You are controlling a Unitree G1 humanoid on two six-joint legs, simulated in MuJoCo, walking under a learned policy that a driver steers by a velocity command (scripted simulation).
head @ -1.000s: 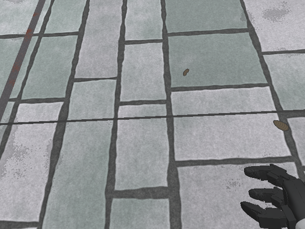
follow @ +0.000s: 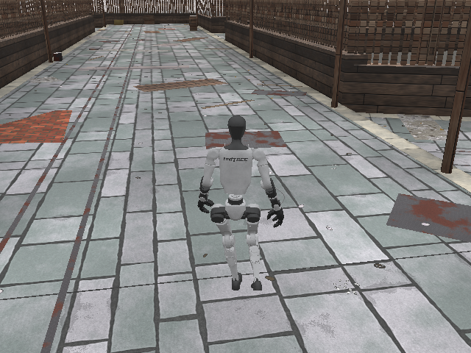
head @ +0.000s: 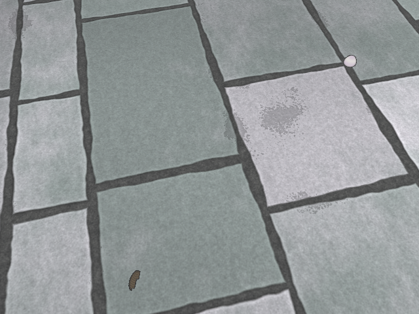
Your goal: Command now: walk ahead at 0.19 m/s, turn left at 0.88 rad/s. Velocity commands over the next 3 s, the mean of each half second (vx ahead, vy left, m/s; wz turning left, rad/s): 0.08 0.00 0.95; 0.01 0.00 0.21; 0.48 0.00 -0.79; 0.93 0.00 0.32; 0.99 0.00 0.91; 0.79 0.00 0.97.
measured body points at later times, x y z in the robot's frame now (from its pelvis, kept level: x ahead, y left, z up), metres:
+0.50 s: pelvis +0.15 -0.08 +0.03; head +0.18 -0.06 +0.48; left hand +0.19 +0.27 -0.05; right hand +0.37 -0.33 -0.07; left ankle +0.11 -0.01 -0.71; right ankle +0.27 -0.16 -0.70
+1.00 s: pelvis +0.18 -0.09 +0.03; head +0.20 -0.06 +0.47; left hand +0.07 +0.17 -0.11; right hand +0.44 -0.23 -0.08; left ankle +0.11 -0.02 -0.71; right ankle +0.26 -0.16 -0.69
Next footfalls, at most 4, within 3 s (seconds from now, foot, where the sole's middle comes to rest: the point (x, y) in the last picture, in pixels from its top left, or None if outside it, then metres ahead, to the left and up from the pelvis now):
0.52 right None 0.30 -0.13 -0.75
0.94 left None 0.14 0.00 -0.75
1.52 right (283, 262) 0.54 -0.22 -0.75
2.00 left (237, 161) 0.93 -0.11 -0.75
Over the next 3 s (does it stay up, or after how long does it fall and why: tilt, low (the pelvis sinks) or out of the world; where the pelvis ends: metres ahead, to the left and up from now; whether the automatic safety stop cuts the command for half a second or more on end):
stays up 1.45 0.24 0.01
